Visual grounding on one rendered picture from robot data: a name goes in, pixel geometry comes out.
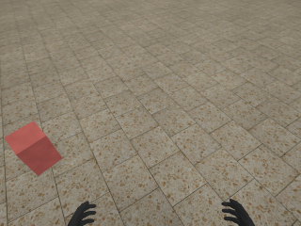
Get robot right hand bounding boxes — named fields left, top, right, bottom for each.
left=221, top=199, right=255, bottom=226

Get robot left hand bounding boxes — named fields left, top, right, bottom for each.
left=67, top=201, right=97, bottom=226

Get carton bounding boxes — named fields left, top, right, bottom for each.
left=5, top=121, right=62, bottom=176

